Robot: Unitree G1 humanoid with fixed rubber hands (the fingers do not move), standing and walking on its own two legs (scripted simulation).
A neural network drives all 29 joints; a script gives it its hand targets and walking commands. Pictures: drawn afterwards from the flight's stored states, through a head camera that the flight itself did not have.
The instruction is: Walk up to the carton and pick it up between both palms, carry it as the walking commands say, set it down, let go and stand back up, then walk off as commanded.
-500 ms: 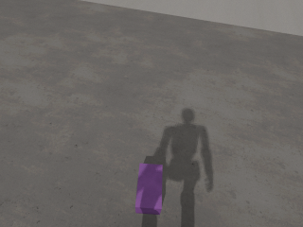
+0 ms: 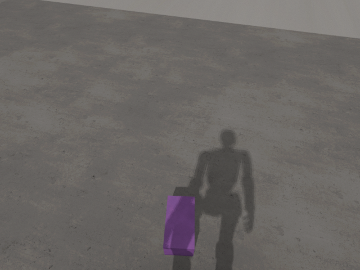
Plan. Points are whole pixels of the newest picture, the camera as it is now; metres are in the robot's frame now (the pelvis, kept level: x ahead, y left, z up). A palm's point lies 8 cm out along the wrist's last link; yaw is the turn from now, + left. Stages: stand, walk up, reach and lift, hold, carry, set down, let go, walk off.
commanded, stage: walk up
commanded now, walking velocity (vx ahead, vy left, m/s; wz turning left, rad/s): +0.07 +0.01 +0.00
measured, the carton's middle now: (180, 225) +0.45 +0.01 -0.70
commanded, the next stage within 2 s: stand in 0.50 s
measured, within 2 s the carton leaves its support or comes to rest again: neither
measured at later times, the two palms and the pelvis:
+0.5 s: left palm out of the picture +0.03 +0.24 -0.15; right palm out of the picture +0.01 -0.20 -0.14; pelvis +0.01 +0.02 +0.00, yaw +0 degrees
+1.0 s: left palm out of the picture -0.01 +0.24 -0.15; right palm out of the picture +0.00 -0.20 -0.14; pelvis -0.01 +0.02 +0.00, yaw +0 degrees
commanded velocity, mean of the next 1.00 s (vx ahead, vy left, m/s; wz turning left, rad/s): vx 0.00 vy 0.00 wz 0.00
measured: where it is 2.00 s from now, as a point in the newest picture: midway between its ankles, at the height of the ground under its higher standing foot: outside the picture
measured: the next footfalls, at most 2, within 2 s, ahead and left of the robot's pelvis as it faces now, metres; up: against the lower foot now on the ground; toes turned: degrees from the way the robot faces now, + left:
none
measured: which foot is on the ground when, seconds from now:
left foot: down 0.00-1.00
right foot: down 0.00-1.00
